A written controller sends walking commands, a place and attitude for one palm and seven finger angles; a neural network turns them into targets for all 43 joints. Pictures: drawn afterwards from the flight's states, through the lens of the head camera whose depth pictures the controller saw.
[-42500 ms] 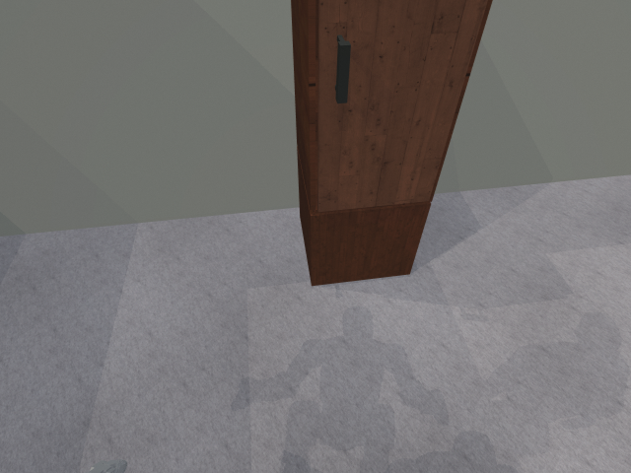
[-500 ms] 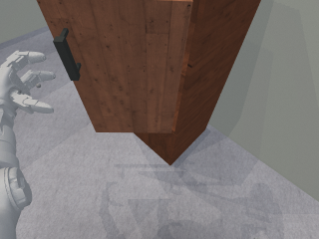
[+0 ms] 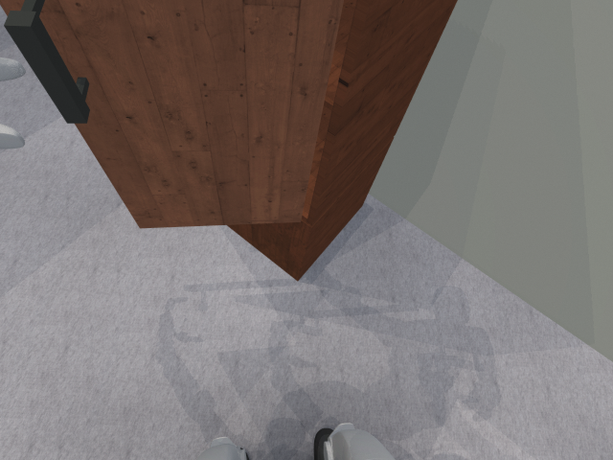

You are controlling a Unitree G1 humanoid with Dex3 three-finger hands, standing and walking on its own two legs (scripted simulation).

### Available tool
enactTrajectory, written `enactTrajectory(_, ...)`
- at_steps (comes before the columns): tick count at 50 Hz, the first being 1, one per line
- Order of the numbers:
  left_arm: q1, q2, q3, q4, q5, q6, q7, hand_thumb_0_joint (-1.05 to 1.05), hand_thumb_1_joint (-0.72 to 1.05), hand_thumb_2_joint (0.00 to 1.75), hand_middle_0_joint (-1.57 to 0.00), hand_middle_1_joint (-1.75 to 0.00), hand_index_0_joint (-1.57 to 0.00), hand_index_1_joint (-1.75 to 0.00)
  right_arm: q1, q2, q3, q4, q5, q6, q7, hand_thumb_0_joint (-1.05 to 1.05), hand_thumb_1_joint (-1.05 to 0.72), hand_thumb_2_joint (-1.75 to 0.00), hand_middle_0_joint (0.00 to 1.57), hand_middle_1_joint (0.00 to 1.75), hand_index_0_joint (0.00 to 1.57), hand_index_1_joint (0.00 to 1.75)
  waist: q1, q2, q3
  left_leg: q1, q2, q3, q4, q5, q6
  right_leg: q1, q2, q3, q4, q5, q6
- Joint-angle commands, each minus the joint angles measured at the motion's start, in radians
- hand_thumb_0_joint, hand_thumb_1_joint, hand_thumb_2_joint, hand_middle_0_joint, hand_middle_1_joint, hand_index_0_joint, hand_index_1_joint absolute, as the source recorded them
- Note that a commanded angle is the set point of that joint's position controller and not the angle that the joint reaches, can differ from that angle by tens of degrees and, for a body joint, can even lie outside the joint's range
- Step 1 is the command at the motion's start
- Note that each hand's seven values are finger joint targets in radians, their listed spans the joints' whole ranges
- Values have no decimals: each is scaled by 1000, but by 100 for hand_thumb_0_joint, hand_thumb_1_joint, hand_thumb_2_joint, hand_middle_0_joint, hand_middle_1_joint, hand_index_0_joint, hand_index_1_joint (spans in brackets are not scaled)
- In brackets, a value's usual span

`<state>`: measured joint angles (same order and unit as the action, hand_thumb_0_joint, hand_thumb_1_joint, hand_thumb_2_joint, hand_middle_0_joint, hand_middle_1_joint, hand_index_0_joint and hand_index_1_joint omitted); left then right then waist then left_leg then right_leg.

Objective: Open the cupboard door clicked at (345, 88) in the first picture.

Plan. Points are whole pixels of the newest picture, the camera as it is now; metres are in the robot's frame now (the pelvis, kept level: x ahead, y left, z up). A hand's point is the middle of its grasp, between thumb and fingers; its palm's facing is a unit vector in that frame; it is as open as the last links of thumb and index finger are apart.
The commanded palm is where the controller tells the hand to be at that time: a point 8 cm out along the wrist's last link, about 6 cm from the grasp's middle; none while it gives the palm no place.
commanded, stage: move the hooked fingers beside the handle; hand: left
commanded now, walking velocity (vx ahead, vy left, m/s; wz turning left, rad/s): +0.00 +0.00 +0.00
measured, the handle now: (57, 60) +0.56 +0.24 +0.14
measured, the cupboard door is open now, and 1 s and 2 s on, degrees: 44 44 44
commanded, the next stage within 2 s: slide the fingers in behind the handle in 1.42 s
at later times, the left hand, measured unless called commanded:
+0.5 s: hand out of the picture +0.52 +0.30 +0.14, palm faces +0.00 -1.00 +0.02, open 14.0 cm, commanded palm +0.50 +0.35 +0.14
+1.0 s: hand out of the picture +0.51 +0.30 +0.14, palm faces +0.01 -1.00 +0.01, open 14.0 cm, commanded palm +0.50 +0.34 +0.13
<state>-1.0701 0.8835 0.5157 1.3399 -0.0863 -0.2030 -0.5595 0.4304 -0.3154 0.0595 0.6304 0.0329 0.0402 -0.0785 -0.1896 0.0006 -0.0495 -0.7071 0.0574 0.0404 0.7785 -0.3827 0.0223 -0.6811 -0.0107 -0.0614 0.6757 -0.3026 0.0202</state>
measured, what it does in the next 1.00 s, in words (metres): stands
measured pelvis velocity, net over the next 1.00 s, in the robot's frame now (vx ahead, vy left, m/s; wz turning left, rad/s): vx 0.00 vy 0.00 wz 0.00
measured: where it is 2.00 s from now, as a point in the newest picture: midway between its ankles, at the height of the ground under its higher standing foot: outside the picture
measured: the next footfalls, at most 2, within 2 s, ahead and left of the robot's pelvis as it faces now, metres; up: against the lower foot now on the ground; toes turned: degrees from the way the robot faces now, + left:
none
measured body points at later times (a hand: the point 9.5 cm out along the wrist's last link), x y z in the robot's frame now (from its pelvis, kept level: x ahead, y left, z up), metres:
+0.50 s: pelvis +0.02 +0.01 +0.00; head +0.15 +0.04 +0.43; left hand +0.51 +0.36 +0.14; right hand +0.00 -0.26 -0.10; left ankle -0.01 +0.10 -0.71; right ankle +0.00 -0.14 -0.71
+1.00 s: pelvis +0.00 +0.00 -0.01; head +0.13 +0.03 +0.42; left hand +0.50 +0.35 +0.14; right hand +0.00 -0.28 -0.10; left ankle -0.01 +0.10 -0.71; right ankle +0.00 -0.14 -0.71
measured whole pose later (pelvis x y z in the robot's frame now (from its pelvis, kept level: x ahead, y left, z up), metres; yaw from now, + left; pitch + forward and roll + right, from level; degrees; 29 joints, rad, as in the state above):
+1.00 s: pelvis +0.00 +0.00 -0.01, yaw +0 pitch +19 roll -4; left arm -1.09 0.91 0.51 1.34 -0.08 -0.20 -0.57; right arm 0.41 -0.31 0.07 0.59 0.03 0.09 -0.06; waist -0.19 0.01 -0.06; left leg -0.77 0.07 0.02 0.84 -0.41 0.02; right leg -0.73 0.00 -0.07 0.72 -0.32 0.02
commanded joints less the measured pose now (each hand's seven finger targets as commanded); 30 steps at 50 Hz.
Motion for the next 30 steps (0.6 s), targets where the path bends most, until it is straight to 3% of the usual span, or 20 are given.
enactTrajectory(1, -454, 371, 53, -199, -10, -57, -8, 0, -50, 30, -30, -120, -30, -120, 195, -201, -66, -43, -9, 6, -16, 0, -90, -90, 20, 30, 20, 30, 4, 200, -462, 342, -25, -82, -35, 476, 3, 110, 54, 23, -24, 313, -32)
enactTrajectory(2, -454, 376, 53, -189, -6, -53, -11, 0, -50, 30, -30, -120, -30, -120, 201, -202, -65, -44, -11, 11, -16, 0, -90, -90, 20, 30, 20, 30, -3, 186, -480, 338, -23, -81, -27, 489, 4, 113, 55, 23, -19, 326, -30)
enactTrajectory(4, -419, 375, 50, -175, 1, -45, -19, 0, -50, 30, -30, -120, -30, -120, 205, -198, -63, -51, -11, 20, -13, 0, -90, -90, 20, 30, 20, 30, 7, 197, -465, 312, -26, -75, -22, 488, 5, 115, 54, 22, -15, 332, -30)
enactTrajectory(5, -408, 349, 41, -170, -9, -42, -24, 0, -50, 30, -30, -120, -30, -120, 207, -197, -62, -57, -11, 24, -11, 0, -90, -90, 20, 30, 20, 30, 5, 202, -468, 333, -23, -75, -20, 523, 1, 103, 60, 15, -7, 349, -35)
enactTrajectory(6, -389, 390, 72, -168, -7, -39, -26, 0, -50, 30, -30, -120, -30, -120, 212, -199, -62, -58, -13, 30, -9, 0, -90, -90, 20, 30, 20, 30, 19, 192, -481, 325, -22, -77, -16, 532, 0, 114, 60, 14, -5, 354, -32)
enactTrajectory(10, -356, 370, 88, -247, -22, -47, -34, 0, -50, 30, -30, -120, -30, -120, 226, -195, -74, -72, -17, 46, 5, 0, -90, -90, 20, 30, 20, 30, 34, 259, -539, 413, -13, -85, 1, 677, -12, 92, 69, 6, 7, 394, -39)
enactTrajectory(12, -339, 400, 123, -265, -29, -47, -35, 0, -50, 30, -30, -120, -30, -120, 229, -198, -81, -72, -20, 52, 13, 0, -90, -90, 20, 30, 20, 30, 39, 220, -551, 413, -9, -91, 5, 693, -9, 110, 71, 6, 7, 409, -34)
enactTrajectory(13, -335, 359, 91, -273, -30, -44, -38, 0, -50, 30, -30, -120, -30, -120, 222, -193, -79, -75, -17, 57, 17, 0, -90, -90, 20, 30, 20, 30, 34, 238, -528, 413, -11, -84, 2, 679, -8, 97, 70, 6, 0, 400, -32)
enactTrajectory(17, -331, 333, 98, -366, -45, -52, -27, 0, -50, 30, -30, -120, -30, -120, 223, -187, -90, -75, -19, 63, 27, 0, -90, -90, 20, 30, 20, 30, 43, 289, -563, 504, -1, -99, 10, 791, -24, 76, 77, -1, -1, 407, -36)
enactTrajectory(19, -304, 311, 89, -320, -53, -39, -23, 0, -50, 30, -30, -120, -30, -120, 217, -187, -87, -72, -18, 65, 32, 0, -90, -90, 20, 30, 20, 30, 36, 220, -500, 441, -5, -91, 3, 730, -12, 96, 76, -1, -8, 413, -33)
enactTrajectory(21, -314, 325, 97, -342, -55, -39, -22, 0, -50, 30, -30, -120, -30, -120, 209, -188, -85, -77, -15, 65, 30, 0, -90, -90, 20, 30, 20, 30, 43, 248, -508, 444, -9, -90, 0, 739, -13, 107, 74, 2, -3, 430, -35)
enactTrajectory(23, -295, 283, 70, -373, -49, -42, -15, 0, -50, 30, -30, -120, -30, -120, 202, -180, -89, -80, -16, 64, 35, 0, -90, -90, 20, 30, 20, 30, 45, 273, -521, 482, -7, -90, 4, 775, -19, 96, 73, -1, -4, 428, -35)
enactTrajectory(26, -286, 284, 81, -337, -64, -44, -10, 0, -50, 30, -30, -120, -30, -120, 189, -182, -86, -84, -12, 65, 33, 0, -90, -90, 20, 30, 20, 30, 40, 211, -487, 438, -10, -85, -1, 722, -9, 120, 73, 3, -6, 436, -33)
enactTrajectory(27, -302, 244, 43, -327, -63, -41, -12, 0, -50, 30, -30, -120, -30, -120, 180, -178, -85, -86, -9, 65, 31, 0, -90, -90, 20, 30, 20, 30, 27, 206, -457, 419, -13, -82, -5, 682, -6, 110, 71, 3, -9, 419, -31)
enactTrajectory(29, -310, 272, 57, -317, -53, -43, -6, 0, -50, 30, -30, -120, -30, -120, 179, -182, -83, -82, -10, 62, 28, 0, -90, -90, 20, 30, 20, 30, 31, 198, -455, 403, -17, -84, -10, 645, -4, 118, 69, 2, -7, 407, -33)
enactTrajectory(30, -320, 260, 49, -328, -60, -50, -5, 0, -50, 30, -30, -120, -30, -120, 175, -183, -82, -86, -10, 61, 25, 0, -90, -90, 20, 30, 20, 30, 30, 219, -462, 420, -16, -84, -8, 672, -8, 113, 70, 4, -3, 415, -38)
